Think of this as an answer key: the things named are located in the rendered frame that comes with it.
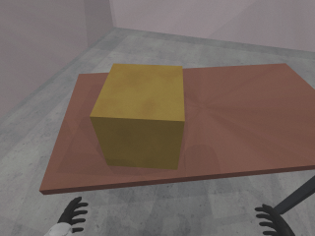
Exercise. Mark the right robot hand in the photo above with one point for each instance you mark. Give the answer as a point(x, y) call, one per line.
point(278, 223)

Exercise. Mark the carton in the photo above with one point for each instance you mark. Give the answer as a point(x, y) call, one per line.
point(139, 116)

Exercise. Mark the left robot hand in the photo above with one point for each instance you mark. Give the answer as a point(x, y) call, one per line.
point(69, 213)

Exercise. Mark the table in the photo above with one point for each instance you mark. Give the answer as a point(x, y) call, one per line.
point(240, 121)

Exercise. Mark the left robot forearm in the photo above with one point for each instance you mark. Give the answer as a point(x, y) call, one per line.
point(60, 229)

